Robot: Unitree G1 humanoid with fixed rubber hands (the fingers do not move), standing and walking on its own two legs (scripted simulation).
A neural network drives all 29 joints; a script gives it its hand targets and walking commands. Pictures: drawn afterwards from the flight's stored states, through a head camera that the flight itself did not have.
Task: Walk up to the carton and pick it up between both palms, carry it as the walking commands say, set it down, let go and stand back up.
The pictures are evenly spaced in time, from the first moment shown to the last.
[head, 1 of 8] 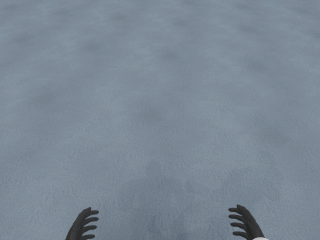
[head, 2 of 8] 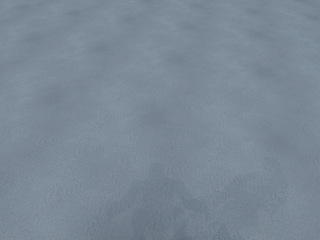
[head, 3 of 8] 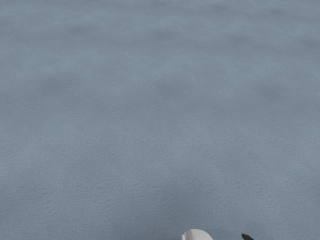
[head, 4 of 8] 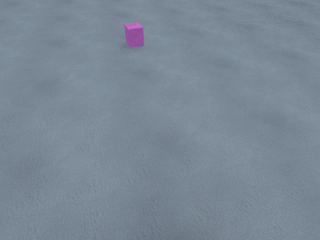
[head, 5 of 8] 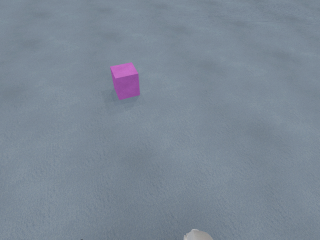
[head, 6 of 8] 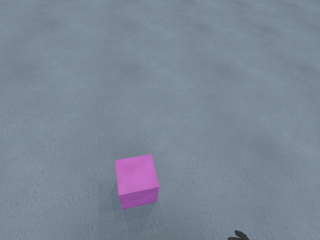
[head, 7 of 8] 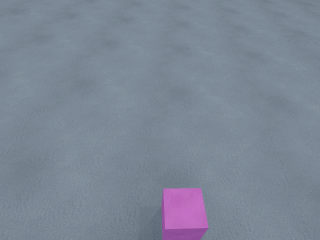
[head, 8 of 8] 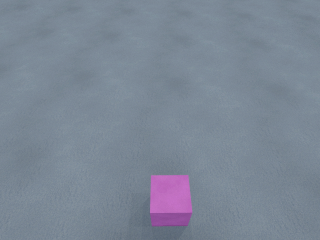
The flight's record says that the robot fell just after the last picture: no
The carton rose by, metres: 0.00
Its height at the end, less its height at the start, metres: +0.00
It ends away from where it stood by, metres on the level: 0.00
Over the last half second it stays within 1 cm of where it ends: yes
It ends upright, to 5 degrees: yes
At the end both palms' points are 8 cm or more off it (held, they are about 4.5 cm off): yes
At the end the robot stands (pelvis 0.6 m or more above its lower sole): yes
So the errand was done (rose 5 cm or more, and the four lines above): no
